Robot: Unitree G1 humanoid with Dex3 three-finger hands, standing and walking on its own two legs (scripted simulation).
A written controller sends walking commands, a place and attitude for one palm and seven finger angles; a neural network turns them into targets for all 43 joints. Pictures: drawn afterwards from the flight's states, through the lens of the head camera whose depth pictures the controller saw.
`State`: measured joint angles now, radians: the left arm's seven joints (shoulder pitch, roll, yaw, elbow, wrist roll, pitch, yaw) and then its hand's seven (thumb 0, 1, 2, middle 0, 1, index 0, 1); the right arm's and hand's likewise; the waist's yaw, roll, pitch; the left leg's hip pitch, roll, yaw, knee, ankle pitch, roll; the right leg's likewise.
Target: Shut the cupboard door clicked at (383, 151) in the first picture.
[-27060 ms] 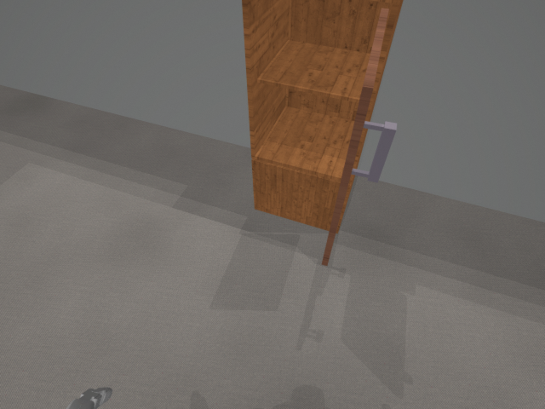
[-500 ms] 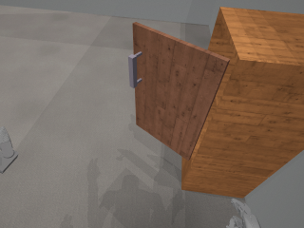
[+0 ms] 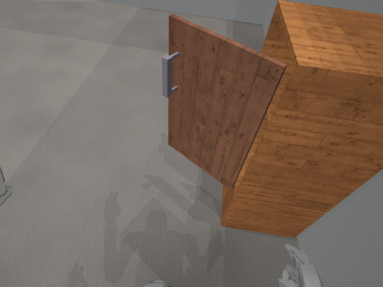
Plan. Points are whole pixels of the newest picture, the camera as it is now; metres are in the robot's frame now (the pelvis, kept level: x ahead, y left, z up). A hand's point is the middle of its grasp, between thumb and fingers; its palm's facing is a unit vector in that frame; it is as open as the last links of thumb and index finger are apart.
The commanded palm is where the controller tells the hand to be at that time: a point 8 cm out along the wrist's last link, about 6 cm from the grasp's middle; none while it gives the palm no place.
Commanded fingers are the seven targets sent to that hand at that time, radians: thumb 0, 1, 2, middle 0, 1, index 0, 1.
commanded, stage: step back with the hand held close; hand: left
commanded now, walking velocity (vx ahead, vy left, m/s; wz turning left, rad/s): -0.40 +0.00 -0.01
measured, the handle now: (171, 75) +0.74 +0.13 +0.02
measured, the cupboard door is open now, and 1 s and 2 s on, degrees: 58 58 58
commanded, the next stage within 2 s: stop stepping back and stand still in 0.32 s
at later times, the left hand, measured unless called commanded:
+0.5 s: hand out of the picture +0.11 +0.26 +0.17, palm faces +0.41 -0.81 -0.41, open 7.4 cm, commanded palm +0.03 +0.29 +0.19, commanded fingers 0.00 0.90 0.90 -0.20 -0.30 -0.20 -0.30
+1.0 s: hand out of the picture +0.05 +0.28 +0.17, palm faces +0.47 -0.81 -0.35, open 7.4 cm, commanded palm -0.01 +0.30 +0.19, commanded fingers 0.00 0.90 0.90 -0.20 -0.30 -0.20 -0.30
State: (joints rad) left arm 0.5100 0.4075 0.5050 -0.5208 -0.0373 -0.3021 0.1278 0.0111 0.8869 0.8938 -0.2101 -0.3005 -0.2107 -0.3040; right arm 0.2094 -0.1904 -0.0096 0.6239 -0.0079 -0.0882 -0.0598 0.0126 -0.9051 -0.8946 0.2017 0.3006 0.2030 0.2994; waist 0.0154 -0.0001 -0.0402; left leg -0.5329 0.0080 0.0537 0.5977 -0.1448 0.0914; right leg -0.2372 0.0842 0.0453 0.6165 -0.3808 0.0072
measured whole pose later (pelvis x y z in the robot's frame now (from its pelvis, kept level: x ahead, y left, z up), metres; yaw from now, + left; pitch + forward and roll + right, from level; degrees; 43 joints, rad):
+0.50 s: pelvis -0.11 -0.01 +0.01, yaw +0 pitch +3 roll -1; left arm 0.50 0.43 0.42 -0.46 -0.06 -0.21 0.15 0.01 0.89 0.89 -0.21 -0.30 -0.21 -0.30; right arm 0.21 -0.23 -0.02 0.64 0.02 -0.02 -0.09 0.01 -0.91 -0.89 0.20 0.30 0.20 0.30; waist -0.01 -0.04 -0.03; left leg -0.41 -0.01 -0.01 0.51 -0.16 0.03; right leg -0.32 0.03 0.03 0.54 -0.28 0.01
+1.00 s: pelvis -0.15 +0.00 +0.01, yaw +0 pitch -1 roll -1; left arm 0.48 0.38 0.41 -0.41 -0.04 -0.17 0.16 0.01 0.89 0.89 -0.21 -0.30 -0.21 -0.30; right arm 0.26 -0.20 0.03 0.66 0.00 -0.09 -0.08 0.01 -0.91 -0.89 0.20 0.30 0.20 0.30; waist -0.01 -0.05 -0.06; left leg -0.33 -0.03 0.03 0.54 -0.19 0.05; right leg -0.15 0.02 0.02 0.54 -0.37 0.00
